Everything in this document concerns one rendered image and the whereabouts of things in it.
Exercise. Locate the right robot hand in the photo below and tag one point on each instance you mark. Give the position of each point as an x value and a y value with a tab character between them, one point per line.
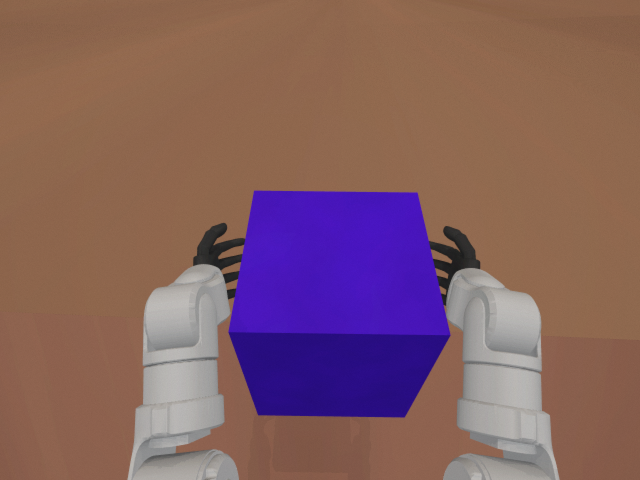
465	258

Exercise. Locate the robot right forearm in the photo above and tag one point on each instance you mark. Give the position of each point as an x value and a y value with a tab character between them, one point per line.
502	400

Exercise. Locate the robot left forearm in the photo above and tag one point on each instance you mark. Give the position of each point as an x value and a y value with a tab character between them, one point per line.
180	380

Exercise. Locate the carton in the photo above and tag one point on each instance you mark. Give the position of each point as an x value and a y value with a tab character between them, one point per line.
338	309

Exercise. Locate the robot right upper arm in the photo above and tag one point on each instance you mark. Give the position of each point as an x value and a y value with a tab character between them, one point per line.
480	467

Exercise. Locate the robot left upper arm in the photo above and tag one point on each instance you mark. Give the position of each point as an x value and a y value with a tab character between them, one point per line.
196	465

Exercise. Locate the left robot hand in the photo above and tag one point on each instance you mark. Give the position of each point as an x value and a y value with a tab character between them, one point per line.
207	253

